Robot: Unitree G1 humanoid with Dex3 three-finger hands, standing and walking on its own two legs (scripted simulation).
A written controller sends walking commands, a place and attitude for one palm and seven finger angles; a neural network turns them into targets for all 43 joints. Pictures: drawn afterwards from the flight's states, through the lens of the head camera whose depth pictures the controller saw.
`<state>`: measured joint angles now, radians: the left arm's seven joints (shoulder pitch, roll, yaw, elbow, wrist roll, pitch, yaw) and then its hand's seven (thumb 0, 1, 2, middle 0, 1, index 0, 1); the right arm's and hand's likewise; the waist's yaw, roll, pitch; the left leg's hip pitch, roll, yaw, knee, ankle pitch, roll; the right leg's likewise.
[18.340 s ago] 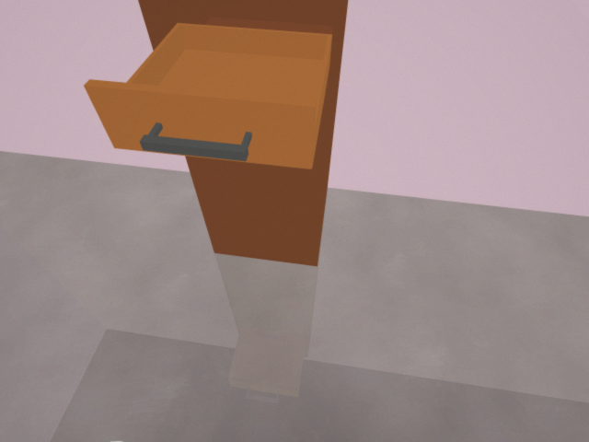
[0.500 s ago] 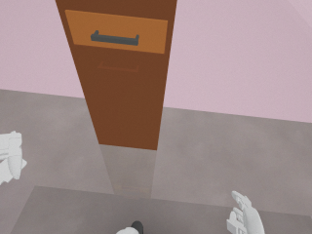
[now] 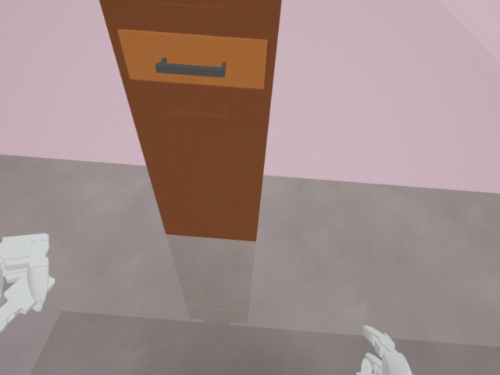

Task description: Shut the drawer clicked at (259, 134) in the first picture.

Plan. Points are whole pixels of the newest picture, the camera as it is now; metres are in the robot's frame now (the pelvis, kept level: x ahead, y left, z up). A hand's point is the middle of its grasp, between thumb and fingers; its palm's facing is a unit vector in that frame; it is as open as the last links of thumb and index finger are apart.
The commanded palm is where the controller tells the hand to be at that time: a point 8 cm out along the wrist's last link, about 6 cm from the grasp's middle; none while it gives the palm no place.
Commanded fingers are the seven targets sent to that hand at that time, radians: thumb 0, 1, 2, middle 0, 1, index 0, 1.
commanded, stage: stop stepping back and stand still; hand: left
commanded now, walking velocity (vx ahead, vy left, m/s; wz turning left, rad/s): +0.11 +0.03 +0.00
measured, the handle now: (192, 66) +0.82 +0.20 +0.10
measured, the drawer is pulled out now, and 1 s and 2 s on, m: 0.00 0.00 0.00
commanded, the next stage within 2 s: let the arm hang, fingers relaxed in 0.30 s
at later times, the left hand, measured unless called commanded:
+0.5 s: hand (72, 307) +0.21 +0.28 +0.02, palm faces +0.24 -0.87 -0.43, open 3.1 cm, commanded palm none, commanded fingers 0.00 0.90 0.90 -1.16 -1.34 -1.16 -1.34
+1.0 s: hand out of the picture -0.07 +0.17 -0.17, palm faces +0.10 -0.97 -0.20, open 5.5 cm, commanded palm none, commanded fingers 0.00 0.90 0.90 -0.20 -0.30 -0.20 -0.30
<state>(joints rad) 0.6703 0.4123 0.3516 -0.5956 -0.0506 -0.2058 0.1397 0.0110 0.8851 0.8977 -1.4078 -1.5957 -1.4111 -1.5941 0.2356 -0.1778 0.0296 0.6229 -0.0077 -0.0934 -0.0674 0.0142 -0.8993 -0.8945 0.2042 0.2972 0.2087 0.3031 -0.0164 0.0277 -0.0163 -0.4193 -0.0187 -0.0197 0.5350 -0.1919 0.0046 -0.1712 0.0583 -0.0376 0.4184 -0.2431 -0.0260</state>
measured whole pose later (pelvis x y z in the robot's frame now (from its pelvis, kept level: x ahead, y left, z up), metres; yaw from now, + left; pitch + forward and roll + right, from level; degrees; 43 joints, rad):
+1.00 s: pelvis +0.01 +0.00 +0.01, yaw +4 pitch -1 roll -1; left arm 0.38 0.16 0.00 1.16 0.01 0.01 0.03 0.01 0.91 0.90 -0.52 -0.67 -0.53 -0.67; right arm 0.36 -0.12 0.01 1.12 -0.01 0.02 -0.04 0.01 -0.91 -0.89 0.20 0.30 0.20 0.30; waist 0.00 0.02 0.05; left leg -0.28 -0.07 -0.06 0.42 -0.12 0.05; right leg -0.15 0.04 -0.02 0.42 -0.25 -0.03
